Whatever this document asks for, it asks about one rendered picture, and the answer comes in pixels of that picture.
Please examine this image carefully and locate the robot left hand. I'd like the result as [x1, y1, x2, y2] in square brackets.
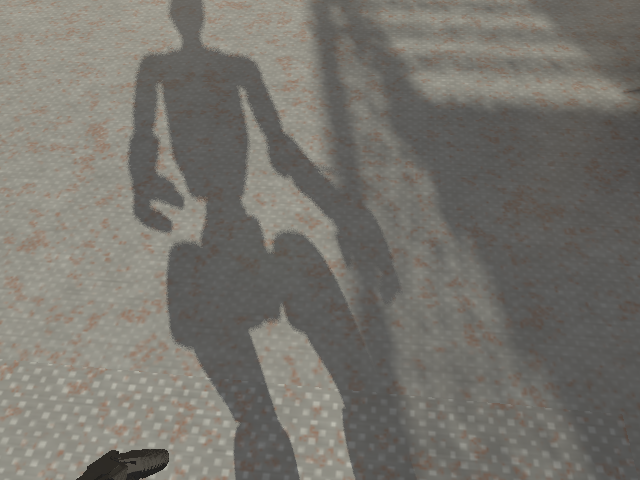
[76, 449, 169, 480]

